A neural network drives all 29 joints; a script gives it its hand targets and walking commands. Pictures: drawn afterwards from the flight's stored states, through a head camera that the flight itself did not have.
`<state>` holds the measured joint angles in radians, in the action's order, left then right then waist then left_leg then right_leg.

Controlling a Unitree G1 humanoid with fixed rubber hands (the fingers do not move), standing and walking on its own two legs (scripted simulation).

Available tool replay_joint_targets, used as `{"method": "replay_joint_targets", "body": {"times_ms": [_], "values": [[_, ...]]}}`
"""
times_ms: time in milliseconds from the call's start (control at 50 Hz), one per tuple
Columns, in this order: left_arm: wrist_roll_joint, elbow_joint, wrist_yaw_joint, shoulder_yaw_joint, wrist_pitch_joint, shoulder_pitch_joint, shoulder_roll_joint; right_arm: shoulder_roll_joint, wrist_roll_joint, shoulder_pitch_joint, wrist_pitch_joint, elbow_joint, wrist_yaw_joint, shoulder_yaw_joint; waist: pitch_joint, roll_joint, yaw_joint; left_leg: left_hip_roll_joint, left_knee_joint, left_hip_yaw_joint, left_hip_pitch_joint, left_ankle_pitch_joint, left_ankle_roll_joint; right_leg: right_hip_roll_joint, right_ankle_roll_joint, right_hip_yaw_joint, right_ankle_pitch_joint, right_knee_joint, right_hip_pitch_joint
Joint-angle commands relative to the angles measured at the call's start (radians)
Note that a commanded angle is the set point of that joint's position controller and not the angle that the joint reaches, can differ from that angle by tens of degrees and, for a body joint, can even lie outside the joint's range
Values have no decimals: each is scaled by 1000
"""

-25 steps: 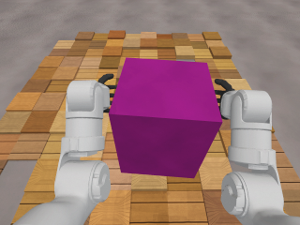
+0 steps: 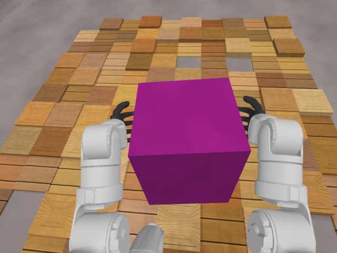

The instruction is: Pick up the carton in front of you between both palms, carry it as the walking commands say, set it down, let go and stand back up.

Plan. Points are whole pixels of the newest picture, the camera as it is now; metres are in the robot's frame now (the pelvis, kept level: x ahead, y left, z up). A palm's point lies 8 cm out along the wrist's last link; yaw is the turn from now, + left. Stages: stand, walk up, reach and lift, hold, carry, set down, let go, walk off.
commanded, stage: carry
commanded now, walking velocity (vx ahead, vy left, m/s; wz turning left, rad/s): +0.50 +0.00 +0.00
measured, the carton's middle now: (185, 146) +0.37 +0.02 +0.02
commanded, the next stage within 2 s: none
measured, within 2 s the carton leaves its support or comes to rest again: neither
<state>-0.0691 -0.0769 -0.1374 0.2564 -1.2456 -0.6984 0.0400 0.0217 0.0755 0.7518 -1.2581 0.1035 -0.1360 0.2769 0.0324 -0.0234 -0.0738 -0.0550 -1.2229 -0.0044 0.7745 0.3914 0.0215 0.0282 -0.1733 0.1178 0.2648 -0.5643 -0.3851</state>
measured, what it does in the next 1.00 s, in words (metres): walks ahead: left foot 0.04 m higher, then right foot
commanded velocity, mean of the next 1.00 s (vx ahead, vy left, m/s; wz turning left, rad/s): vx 0.50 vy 0.00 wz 0.00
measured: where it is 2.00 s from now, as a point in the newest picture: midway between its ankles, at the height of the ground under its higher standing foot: (190, 104)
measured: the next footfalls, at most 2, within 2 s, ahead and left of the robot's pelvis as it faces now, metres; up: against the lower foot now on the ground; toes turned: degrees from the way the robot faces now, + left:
left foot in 0.14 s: +0.28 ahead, +0.15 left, +0.04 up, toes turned +4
right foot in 0.50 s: +0.44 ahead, -0.06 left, +0.04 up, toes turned -3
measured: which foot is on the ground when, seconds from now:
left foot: up 0.00-0.12, down 0.14-0.54, up 0.56-0.96, down 0.98-1.00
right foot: down 0.00-0.16, up 0.18-0.48, down 0.50-0.96, up 0.98-1.00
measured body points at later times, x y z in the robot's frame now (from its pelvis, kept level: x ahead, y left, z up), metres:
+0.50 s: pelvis +0.29 +0.03 +0.03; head +0.33 +0.02 +0.48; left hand +0.70 +0.14 +0.22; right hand +0.67 -0.16 +0.21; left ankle +0.24 +0.15 -0.69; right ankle +0.39 -0.06 -0.69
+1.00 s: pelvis +0.59 +0.03 +0.00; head +0.59 +0.04 +0.45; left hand +0.97 +0.21 +0.17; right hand +0.99 -0.09 +0.19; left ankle +0.70 +0.10 -0.74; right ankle +0.43 -0.06 -0.67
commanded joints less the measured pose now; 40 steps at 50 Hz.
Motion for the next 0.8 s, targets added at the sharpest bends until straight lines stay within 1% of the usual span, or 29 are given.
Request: {"method": "replay_joint_targets", "body": {"times_ms": [0,60,100,120,140,160,180,200,220,240,260,300,340,380,420,440,460,480,500,520,540,580,600,640,660,700,720,760,780], "values": [[519,192,260,-726,47,-860,1150,1101,-353,646,59,-93,186,-654,-591,139,-2,-17,123,21,119,-47,-5,-276,-99,-334,-426,100,558],[526,200,270,-763,65,-821,1120,1065,-340,611,79,-114,186,-683,-537,160,-6,11,383,72,-24,-186,1,-227,-48,-228,-515,89,483],[525,192,271,-771,71,-791,1086,1028,-344,607,80,-127,188,-700,-502,161,0,89,584,179,-219,-243,6,-185,2,-133,-613,65,395],[524,190,269,-770,72,-787,1065,1016,-354,608,79,-127,191,-704,-520,156,33,118,682,202,-356,-326,15,-170,35,-90,-687,-14,368],[525,184,264,-766,65,-774,1048,993,-362,589,77,-129,193,-703,-586,120,84,132,703,226,-585,-382,43,-129,83,-24,-742,-144,262],[532,213,260,-759,54,-796,1042,956,-346,576,87,-132,189,-684,-721,-65,146,-17,631,-81,-951,-425,176,-83,159,-39,-611,-395,-44],[536,231,258,-765,44,-818,1026,963,-363,568,86,-139,188,-689,-765,-305,201,-198,708,-390,-1129,-631,267,33,189,-50,60,-656,-288],[530,226,253,-753,39,-825,1025,954,-388,585,74,-183,187,-697,-767,-299,186,-237,712,-444,-1181,-608,291,36,167,-132,235,-818,-406],[512,235,244,-727,33,-834,1004,967,-415,631,66,-233,188,-714,-711,-153,197,-226,709,-414,-1154,-582,261,-4,146,-168,200,-804,-471],[494,247,234,-708,23,-834,986,975,-444,693,60,-290,188,-731,-653,-94,197,-217,702,-390,-1113,-571,228,-31,135,-172,176,-742,-503],[472,258,222,-686,13,-826,959,979,-471,748,50,-339,189,-745,-627,-62,181,-209,717,-353,-1054,-519,197,-55,130,-186,140,-649,-479],[420,246,199,-644,-13,-787,899,972,-510,790,23,-374,193,-757,-607,-75,173,-201,758,-317,-981,-420,189,-57,135,-168,130,-495,-414],[366,201,183,-609,-38,-742,848,957,-527,799,-8,-347,205,-751,-590,-100,176,-193,780,-272,-943,-400,201,-42,147,-147,135,-325,-364],[325,146,175,-576,-59,-730,815,957,-537,813,-32,-289,223,-742,-562,-108,166,-149,797,-160,-807,-406,169,-4,161,-84,19,-114,-189],[305,95,175,-548,-75,-749,800,966,-550,844,-48,-211,238,-727,-524,-120,144,-124,801,-85,-690,-373,126,14,159,-46,-133,32,-30],[302,67,179,-536,-81,-765,799,972,-553,861,-52,-171,244,-716,-514,-111,117,-125,777,-57,-634,-391,105,-5,151,-47,-279,74,66],[302,35,185,-524,-87,-779,793,983,-550,869,-56,-127,247,-704,-515,-88,84,-107,730,-20,-578,-412,86,-14,141,-32,-324,108,175],[306,-3,192,-512,-93,-791,792,991,-540,874,-60,-83,247,-692,-518,-33,47,-65,630,28,-524,-420,60,-18,130,-13,-301,136,287],[302,-49,201,-503,-96,-805,789,996,-535,885,-69,-37,245,-672,-527,59,46,7,506,67,-442,-334,24,-52,107,-67,-426,182,400],[288,-87,205,-481,-89,-801,791,1008,-540,939,-78,-36,245,-649,-574,287,18,89,379,83,-170,-31,-30,-235,-22,-379,-439,169,650],[302,-99,209,-473,-89,-799,812,1013,-528,952,-83,-11,243,-632,-573,287,-15,81,284,37,-20,105,-19,-287,-70,-474,-339,175,735],[349,-81,223,-477,-90,-847,893,1047,-503,940,-86,34,237,-590,-567,154,-14,66,228,17,26,127,-13,-304,-61,-484,-390,164,713],[382,-50,231,-488,-89,-905,938,1064,-488,932,-83,45,233,-570,-557,110,-12,60,274,12,28,125,-10,-300,-47,-461,-410,163,690],[442,23,244,-509,-85,-1013,1003,1079,-457,922,-79,34,214,-541,-559,124,-7,61,346,20,-21,54,-15,-272,-14,-409,-364,188,640],[464,55,247,-519,-84,-1049,1022,1077,-438,915,-78,28,202,-529,-563,137,-8,61,331,25,-43,-34,-15,-262,-12,-377,-363,195,612],[494,95,250,-531,-84,-1079,1044,1057,-403,898,-77,10,179,-512,-558,160,-13,64,368,40,-45,-117,-14,-249,-20,-341,-340,205,585],[504,99,251,-539,-84,-1078,1044,1043,-384,878,-77,9,168,-503,-547,157,-31,53,365,19,31,-207,-11,-242,-22,-348,-357,188,650],[513,87,255,-556,-79,-1050,1045,1011,-343,828,-78,22,157,-492,-537,150,-54,39,417,12,99,-289,-6,-236,-18,-348,-387,162,702],[520,79,259,-565,-75,-1045,1048,992,-321,805,-76,36,156,-481,-513,129,-62,36,495,10,88,-361,-6,-215,-3,-333,-344,157,686]]}}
